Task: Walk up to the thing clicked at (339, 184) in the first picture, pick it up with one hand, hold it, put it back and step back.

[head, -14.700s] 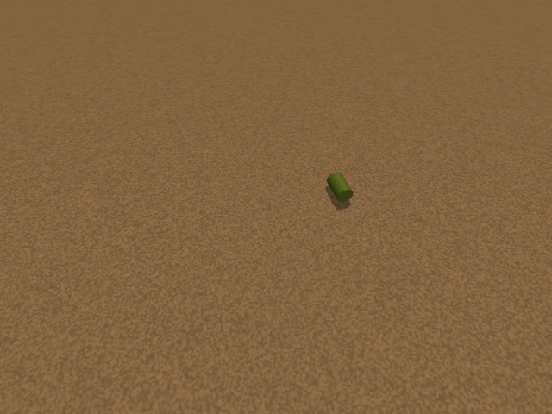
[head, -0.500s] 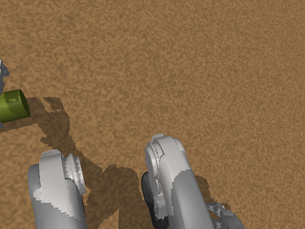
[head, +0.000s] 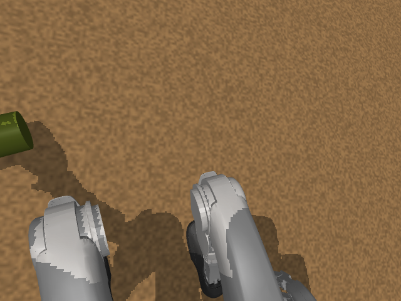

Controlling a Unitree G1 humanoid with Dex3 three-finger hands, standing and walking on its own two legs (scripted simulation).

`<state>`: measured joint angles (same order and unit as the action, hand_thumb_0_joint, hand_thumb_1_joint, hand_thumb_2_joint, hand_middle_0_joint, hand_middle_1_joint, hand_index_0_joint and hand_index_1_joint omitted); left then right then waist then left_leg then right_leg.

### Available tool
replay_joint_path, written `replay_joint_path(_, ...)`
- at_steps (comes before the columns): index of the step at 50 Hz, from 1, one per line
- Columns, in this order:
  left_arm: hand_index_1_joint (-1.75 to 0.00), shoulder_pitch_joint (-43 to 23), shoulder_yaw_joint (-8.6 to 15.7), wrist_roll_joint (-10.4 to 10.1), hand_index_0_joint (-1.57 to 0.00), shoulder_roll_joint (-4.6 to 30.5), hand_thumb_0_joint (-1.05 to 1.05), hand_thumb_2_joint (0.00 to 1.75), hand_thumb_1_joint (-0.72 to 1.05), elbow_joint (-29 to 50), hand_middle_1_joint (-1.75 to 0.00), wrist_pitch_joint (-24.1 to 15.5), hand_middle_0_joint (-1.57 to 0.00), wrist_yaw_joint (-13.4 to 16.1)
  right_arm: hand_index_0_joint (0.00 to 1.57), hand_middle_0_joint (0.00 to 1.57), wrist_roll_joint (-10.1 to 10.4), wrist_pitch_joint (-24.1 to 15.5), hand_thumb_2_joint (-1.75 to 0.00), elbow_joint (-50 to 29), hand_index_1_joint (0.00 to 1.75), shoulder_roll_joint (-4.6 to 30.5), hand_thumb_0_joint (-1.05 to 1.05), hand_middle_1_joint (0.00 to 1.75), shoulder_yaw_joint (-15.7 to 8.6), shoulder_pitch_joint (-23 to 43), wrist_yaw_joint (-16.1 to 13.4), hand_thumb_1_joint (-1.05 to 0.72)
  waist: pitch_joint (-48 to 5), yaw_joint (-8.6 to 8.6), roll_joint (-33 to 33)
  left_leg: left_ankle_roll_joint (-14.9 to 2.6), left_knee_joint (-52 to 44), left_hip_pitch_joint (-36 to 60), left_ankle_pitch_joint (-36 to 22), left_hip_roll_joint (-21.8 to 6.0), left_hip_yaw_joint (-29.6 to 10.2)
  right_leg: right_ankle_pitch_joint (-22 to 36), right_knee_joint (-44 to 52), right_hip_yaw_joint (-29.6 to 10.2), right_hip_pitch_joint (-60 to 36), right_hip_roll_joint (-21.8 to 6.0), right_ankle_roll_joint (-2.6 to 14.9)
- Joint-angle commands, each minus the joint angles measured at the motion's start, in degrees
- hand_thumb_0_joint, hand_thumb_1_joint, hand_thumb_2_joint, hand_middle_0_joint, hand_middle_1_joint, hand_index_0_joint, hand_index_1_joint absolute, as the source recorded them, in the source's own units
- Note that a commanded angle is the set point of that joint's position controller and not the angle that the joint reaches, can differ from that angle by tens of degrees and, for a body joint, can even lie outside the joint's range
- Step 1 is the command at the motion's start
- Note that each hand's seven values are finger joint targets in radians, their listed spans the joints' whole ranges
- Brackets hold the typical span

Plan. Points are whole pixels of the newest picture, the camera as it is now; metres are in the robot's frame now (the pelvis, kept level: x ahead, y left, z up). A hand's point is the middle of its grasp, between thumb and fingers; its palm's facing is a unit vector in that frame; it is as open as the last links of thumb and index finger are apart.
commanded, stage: rest palm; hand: left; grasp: from above
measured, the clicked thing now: out of the picture +0.45 +0.36 -0.28
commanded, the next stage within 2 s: close in 1.12 s
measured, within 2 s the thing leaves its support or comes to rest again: neither
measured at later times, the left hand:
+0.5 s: hand out of the picture +0.43 +0.35 -0.23, palm faces -0.42 -0.13 -0.90, open 14.3 cm
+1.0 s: hand out of the picture +0.43 +0.35 -0.25, palm faces -0.44 -0.17 -0.88, open 14.5 cm
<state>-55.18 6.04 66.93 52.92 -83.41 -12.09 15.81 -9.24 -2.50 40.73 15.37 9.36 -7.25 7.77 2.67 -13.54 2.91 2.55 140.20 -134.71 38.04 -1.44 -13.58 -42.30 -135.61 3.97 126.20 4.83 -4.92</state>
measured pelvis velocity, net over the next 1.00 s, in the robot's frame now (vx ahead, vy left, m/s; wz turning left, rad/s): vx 0.00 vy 0.01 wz -0.07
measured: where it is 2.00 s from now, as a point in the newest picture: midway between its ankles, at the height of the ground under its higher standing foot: (157, 284)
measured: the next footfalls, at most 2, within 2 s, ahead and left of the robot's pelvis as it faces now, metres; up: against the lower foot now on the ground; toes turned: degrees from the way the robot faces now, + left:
none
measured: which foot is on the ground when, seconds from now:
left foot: down 0.00-1.00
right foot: down 0.00-1.00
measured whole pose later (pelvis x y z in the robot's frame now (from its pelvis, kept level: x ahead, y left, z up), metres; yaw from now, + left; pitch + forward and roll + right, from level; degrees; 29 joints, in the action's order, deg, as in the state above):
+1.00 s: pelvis +0.00 +0.01 -0.02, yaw -4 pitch +27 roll -13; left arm -55.1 10.1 70.5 57.4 -94.3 -13.5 31.3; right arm -14.4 -9.6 39.5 17.7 14.3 -1.7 12.1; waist 7.7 -17.1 7.7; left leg 2.3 145.5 -135.2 39.6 -2.1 -17.4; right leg -41.6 -137.7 6.8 125.9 6.3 -5.2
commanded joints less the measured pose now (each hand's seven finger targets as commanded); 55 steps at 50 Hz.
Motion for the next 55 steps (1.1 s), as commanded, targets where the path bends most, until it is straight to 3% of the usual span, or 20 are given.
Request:
replay_joint_path(1,-1.02,-14.5,2.4,0.9,-0.05,13.2,0.0,1.02,-0.61,10.6,-1.0,-4.9,-0.06,3.7,0.2,0.2,-0.4,1.1,-0.9,-0.3,0.3,16.7,0.0,0.3,-4.8,-11.2,-0.8,-0.9,-41.1,-1.08,-22.4,-2.79,-12.1,36.1,-15.9,-0.7,6.7,19.3,12.9,8.8,-16.8,0.5,5.99)
replay_joint_path(3,-1.02,-12.7,3.0,2.6,-0.05,13.6,0.0,1.02,-0.6,7.6,-1.0,-5.8,-0.06,5.9,0.2,0.2,-0.7,1.3,-0.9,-0.7,0.3,16.7,0.0,0.3,-4.5,-10.4,-0.4,-0.9,-38.3,-1.08,-23.0,-2.76,-11.6,36.0,-17.0,-1.0,6.8,20.1,12.4,9.0,-15.6,0.5,6.13)
replay_joint_path(5,-1.0,-14.5,4.3,4.1,-0.04,14.9,0.0,1.03,-0.61,8.5,-0.98,-6.6,-0.06,8.6,0.2,0.2,-1.1,1.5,-0.9,-0.5,0.3,16.6,0.0,0.3,-4.2,-9.7,-0.1,-0.89,-39.8,-0.99,-24.9,-2.76,-11.6,37.5,-18.1,-1.2,6.8,21.3,11.8,9.0,-15.8,0.5,5.91)
replay_joint_path(10,-0.99,-15.7,6.9,7.6,-0.04,17.7,0.0,1.04,-0.6,2.4,-0.96,-6.0,-0.06,15.3,0.2,0.2,-2.8,0.6,-0.9,-0.1,0.3,17.0,0.0,0.3,-3.3,-7.7,0.7,-0.89,-37.8,-2.25,-25.1,-3.1,-11.1,35.4,-14.9,-1.4,7.0,19.9,11.4,9.4,-14.4,0.7,5.77)
replay_joint_path(13,-0.99,-17.3,6.0,8.5,-0.04,17.1,0.0,1.03,-0.58,-1.4,-0.97,-4.3,-0.06,18.0,0.2,0.2,-3.7,-0.6,-0.9,-0.1,0.3,17.6,0.0,0.3,-3.0,-6.5,1.1,-0.89,-35.1,-3.75,-24.6,-3.04,-10.8,33.1,-10.5,-1.3,7.1,16.6,11.3,9.7,-12.2,0.8,5.9)
replay_joint_path(15,-0.98,-17.7,5.8,8.5,-0.04,17.4,0.0,1.03,-0.58,-3.5,-0.96,-2.9,-0.07,19.3,0.2,0.2,-4.0,-1.4,-0.9,-0.3,0.3,17.9,0.0,0.3,-2.9,-5.7,0.9,-0.89,-34.4,-3.69,-24.0,-2.98,-10.6,31.3,-7.6,-1.3,7.2,14.5,11.3,9.8,-11.5,0.9,6.0)
replay_joint_path(17,-1.0,-19.1,4.0,8.2,-0.06,16.7,0.0,1.01,-0.56,-5.2,-0.99,-1.5,-0.07,20.0,0.2,0.2,-4.4,-2.4,-0.9,-0.4,0.3,18.2,0.0,0.3,-2.5,-5.3,1.0,-0.89,-32.7,-5.0,-23.8,-3.1,-10.2,29.6,-5.2,-1.4,7.1,12.9,11.7,9.6,-10.6,1.1,5.92)
replay_joint_path(22,-1.02,-19.6,2.1,5.7,-0.06,16.3,0.0,0.98,-0.54,-7.1,-1.02,0.7,-0.07,18.9,0.2,0.2,-4.6,-5.2,-0.9,-0.6,0.3,18.6,0.0,0.3,-2.0,-5.3,1.4,-0.89,-32.1,-5.54,-22.9,-3.19,-9.9,28.7,-2.8,-1.4,6.4,10.6,11.5,10.0,-10.3,1.5,5.91)
replay_joint_path(24,-1.02,-18.9,2.4,4.7,-0.06,17.6,0.0,0.98,-0.55,-6.5,-1.02,1.1,-0.06,18.4,0.2,0.2,-4.6,-5.8,-0.9,-1.0,0.3,18.6,0.0,0.3,-1.6,-5.1,1.4,-0.89,-33.5,-5.07,-22.0,-3.37,-9.4,28.3,-3.2,-1.5,6.3,11.1,11.9,9.9,-12.0,1.7,5.76)
replay_joint_path(30,-1.01,-14.1,3.7,2.6,-0.06,18.1,0.0,0.98,-0.56,-3.9,-1.01,1.0,-0.06,16.5,0.2,0.2,-4.5,-6.4,-0.9,-0.7,0.3,18.7,0.0,0.3,-0.9,-5.0,1.9,-0.89,-36.7,-3.39,-26.0,-2.11,-10.8,33.7,-10.2,-1.9,4.8,16.6,9.3,11.1,-14.4,1.6,6.0)
replay_joint_path(32,-1.01,-12.5,5.4,2.7,-0.05,20.0,0.0,0.98,-0.56,-4.2,-1.0,0.8,-0.06,16.4,0.2,0.2,-4.5,-6.1,-0.9,-1.1,0.3,19.2,0.0,0.3,-0.8,-5.3,2.1,-0.89,-36.4,-3.51,-25.3,-2.44,-10.0,32.2,-11.5,-1.9,5.0,18.0,9.5,11.0,-15.6,1.8,5.78)
replay_joint_path(35,-0.99,-12.4,4.5,2.7,-0.05,18.3,0.0,1.01,-0.58,-2.7,-0.98,0.2,-0.06,16.5,0.2,0.2,-4.4,-6.3,-0.9,-0.8,0.3,18.5,0.0,0.3,-0.4,-5.3,2.7,-0.89,-35.3,-3.68,-24.7,-2.71,-8.6,31.6,-13.7,-2.0,5.5,20.4,9.5,10.5,-16.3,2.1,5.55)
replay_joint_path(38,-0.99,-11.5,5.2,2.2,-0.04,18.3,0.0,1.02,-0.6,-2.4,-0.96,-0.4,-0.06,17.1,0.2,0.2,-4.6,-6.5,-0.9,-0.2,0.3,18.7,0.0,0.3,0.0,-6.1,3.1,-0.89,-34.9,-3.87,-24.8,-2.82,-8.5,32.2,-15.3,-2.1,5.3,21.6,9.9,10.7,-17.7,2.1,5.37)
replay_joint_path(39,-0.98,-10.9,5.2,3.0,-0.04,19.2,0.0,1.03,-0.61,-4.2,-0.96,-0.3,-0.06,17.1,0.2,0.2,-4.6,-6.6,-0.9,-0.3,0.3,19.2,0.0,0.3,-0.2,-6.0,3.4,-0.89,-33.9,-4.33,-24.1,-3.03,-7.8,30.8,-14.2,-2.2,5.4,21.3,9.8,10.6,-17.3,2.2,5.31)
replay_joint_path(44,-0.99,-11.9,5.6,2.8,-0.03,19.3,0.0,1.05,-0.61,-4.0,-0.96,-1.3,-0.07,17.3,0.2,0.2,-5.1,-6.7,-0.9,-0.4,0.3,19.7,0.0,0.3,-0.4,-6.9,3.7,-0.9,-33.0,-5.26,-22.9,-3.07,-8.3,30.0,-12.1,-2.3,4.9,19.5,10.4,11.0,-17.7,2.1,5.24)
replay_joint_path(47,-1.0,-14.2,3.9,2.9,-0.04,18.3,0.0,1.04,-0.61,-3.9,-0.97,-2.0,-0.07,17.4,0.2,0.2,-5.2,-7.0,-0.9,-0.4,0.3,19.4,0.0,0.3,-0.1,-5.8,3.8,-0.9,-32.5,-5.48,-23.2,-3.03,-8.2,30.0,-9.7,-2.3,4.9,17.5,10.6,11.1,-16.6,2.2,5.39)
replay_joint_path(49,-1.01,-12.8,4.8,3.2,-0.04,19.3,0.0,1.03,-0.6,-5.0,-0.98,-2.0,-0.07,17.8,0.2,0.2,-5.3,-7.0,-0.9,-0.7,0.3,20.2,0.0,0.3,-0.3,-5.7,3.7,-0.9,-32.1,-5.48,-22.3,-3.06,-8.2,29.4,-9.1,-2.3,4.9,16.9,10.9,11.2,-17.1,2.3,5.27)
replay_joint_path(50,-1.0,-14.6,3.4,3.1,-0.04,18.2,0.0,1.04,-0.6,-3.7,-0.97,-2.3,-0.07,17.6,0.2,0.2,-5.2,-7.2,-0.9,-0.7,0.3,19.7,0.0,0.3,-0.1,-5.5,3.8,-0.9,-32.0,-5.51,-22.8,-2.92,-8.2,29.9,-8.9,-2.3,4.8,16.6,10.6,11.3,-16.4,2.2,5.41)
replay_joint_path(55,-1.02,-13.3,4.0,4.0,-0.05,19.5,0.0,1.04,-0.57,-6.5,-1.0,-2.3,-0.07,18.9,0.2,0.2,-5.5,-7.3,-0.9,-0.7,0.3,20.4,0.0,0.3,0.2,-4.4,3.6,-0.89,-31.5,-5.47,-23.3,-2.8,-8.1,30.0,-8.8,-2.5,4.7,16.7,10.5,11.6,-16.1,2.4,5.37)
